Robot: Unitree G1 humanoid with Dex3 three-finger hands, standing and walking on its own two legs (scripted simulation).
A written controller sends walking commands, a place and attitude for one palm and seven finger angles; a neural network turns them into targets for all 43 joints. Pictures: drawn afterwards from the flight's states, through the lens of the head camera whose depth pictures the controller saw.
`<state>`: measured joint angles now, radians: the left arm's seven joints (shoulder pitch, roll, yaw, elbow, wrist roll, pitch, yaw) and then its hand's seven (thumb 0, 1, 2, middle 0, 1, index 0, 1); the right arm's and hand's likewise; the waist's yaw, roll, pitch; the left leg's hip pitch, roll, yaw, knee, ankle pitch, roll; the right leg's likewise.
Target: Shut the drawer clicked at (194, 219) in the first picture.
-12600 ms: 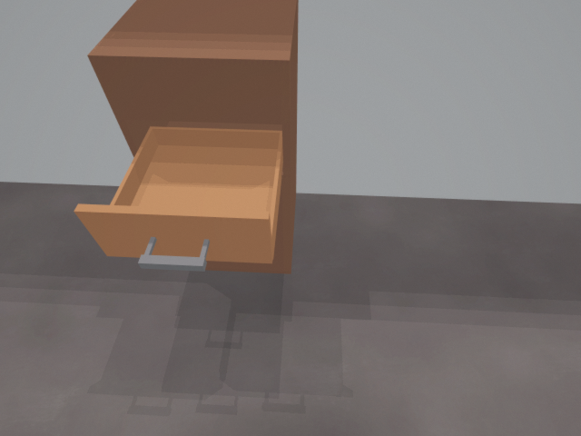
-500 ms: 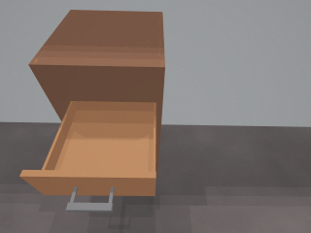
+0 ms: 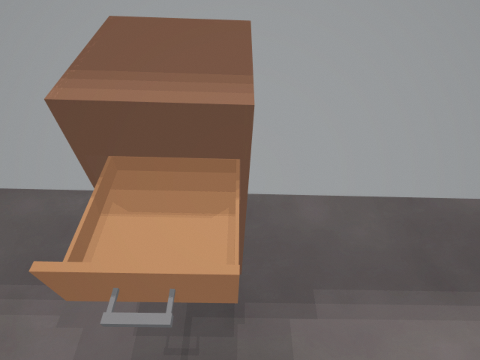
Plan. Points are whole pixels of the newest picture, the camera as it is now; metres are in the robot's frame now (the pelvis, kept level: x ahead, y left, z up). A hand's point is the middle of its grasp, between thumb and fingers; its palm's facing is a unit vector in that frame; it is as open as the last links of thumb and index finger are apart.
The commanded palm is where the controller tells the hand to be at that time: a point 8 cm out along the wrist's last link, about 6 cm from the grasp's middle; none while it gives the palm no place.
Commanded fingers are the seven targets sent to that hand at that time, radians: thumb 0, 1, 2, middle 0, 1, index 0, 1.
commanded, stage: look again from close up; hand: left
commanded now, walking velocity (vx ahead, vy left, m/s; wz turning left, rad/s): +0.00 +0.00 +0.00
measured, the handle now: (140, 307) +0.23 +0.21 -0.13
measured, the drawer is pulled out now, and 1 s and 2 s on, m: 0.30 0.26 0.26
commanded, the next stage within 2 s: raise the hand and make a fist in 0.04 s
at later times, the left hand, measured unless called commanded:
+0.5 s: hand out of the picture +0.11 +0.15 -0.05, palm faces +0.13 -0.99 +0.03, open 6.3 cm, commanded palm +0.07 +0.21 -0.06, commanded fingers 0.00 0.90 0.90 -0.58 -0.71 -0.58 -0.71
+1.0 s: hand out of the picture +0.09 +0.16 -0.05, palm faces +0.05 -1.00 -0.02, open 3.7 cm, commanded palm +0.04 +0.21 -0.05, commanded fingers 0.00 0.90 0.90 -1.08 -1.25 -1.08 -1.25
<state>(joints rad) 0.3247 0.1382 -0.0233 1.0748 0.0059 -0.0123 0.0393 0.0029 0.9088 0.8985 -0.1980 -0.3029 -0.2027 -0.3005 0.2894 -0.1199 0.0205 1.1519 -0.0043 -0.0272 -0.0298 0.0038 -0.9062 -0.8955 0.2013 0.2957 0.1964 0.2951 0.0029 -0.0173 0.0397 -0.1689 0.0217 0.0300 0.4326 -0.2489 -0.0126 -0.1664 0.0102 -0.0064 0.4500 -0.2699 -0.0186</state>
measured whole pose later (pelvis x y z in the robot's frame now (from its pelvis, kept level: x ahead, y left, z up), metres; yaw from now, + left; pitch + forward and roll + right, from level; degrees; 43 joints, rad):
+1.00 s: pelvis -0.06 +0.00 -0.11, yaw +3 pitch +15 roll -2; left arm 0.72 0.16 0.03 -0.24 -0.21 -0.42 -0.19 0.02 0.90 0.90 -0.89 -1.05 -0.89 -1.05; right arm 0.25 -0.19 -0.03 0.53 0.03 -0.17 -0.05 0.02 -0.90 -0.90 0.21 0.30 0.20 0.30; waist 0.01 0.05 -0.16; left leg -1.00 0.02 -0.05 1.27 -0.52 -0.01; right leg -0.95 0.00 -0.08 1.24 -0.55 -0.03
